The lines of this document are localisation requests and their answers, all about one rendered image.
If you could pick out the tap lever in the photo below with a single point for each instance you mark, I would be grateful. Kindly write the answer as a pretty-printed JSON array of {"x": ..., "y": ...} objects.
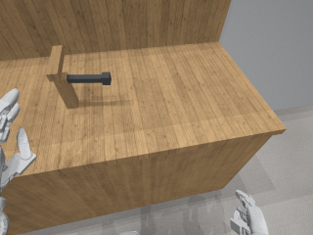
[{"x": 104, "y": 78}]

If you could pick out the robot right hand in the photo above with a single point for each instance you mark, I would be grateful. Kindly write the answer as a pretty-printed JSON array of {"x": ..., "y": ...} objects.
[{"x": 253, "y": 220}]

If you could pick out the robot left forearm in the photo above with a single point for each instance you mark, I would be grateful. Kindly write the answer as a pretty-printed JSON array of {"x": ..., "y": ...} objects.
[{"x": 4, "y": 220}]

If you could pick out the robot left hand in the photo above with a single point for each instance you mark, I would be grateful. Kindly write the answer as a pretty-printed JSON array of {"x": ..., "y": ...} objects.
[{"x": 19, "y": 162}]

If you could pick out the counter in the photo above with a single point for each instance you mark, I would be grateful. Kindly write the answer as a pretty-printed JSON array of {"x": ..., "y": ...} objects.
[{"x": 179, "y": 119}]

